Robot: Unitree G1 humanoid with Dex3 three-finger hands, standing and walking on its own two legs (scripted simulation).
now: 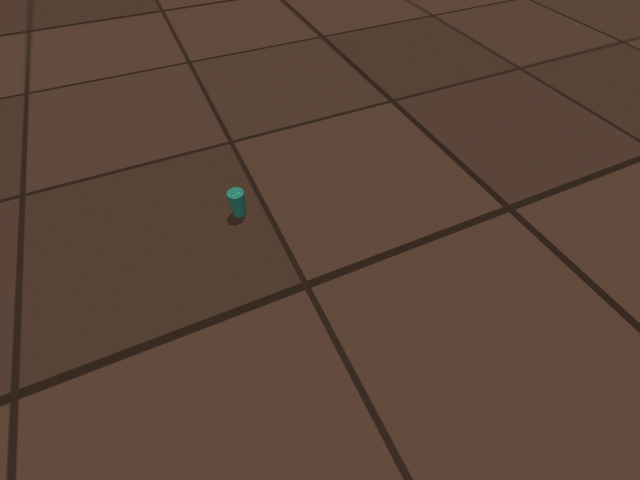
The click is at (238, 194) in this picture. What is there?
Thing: tapered cup
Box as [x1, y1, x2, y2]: [226, 187, 245, 217]
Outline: 233,187 230,188 226,194 234,216 240,217 245,214 244,194 241,188
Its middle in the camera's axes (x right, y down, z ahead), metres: -0.36 -0.17 +1.70
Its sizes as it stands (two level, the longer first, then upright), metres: 0.075 0.075 0.124
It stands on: the floor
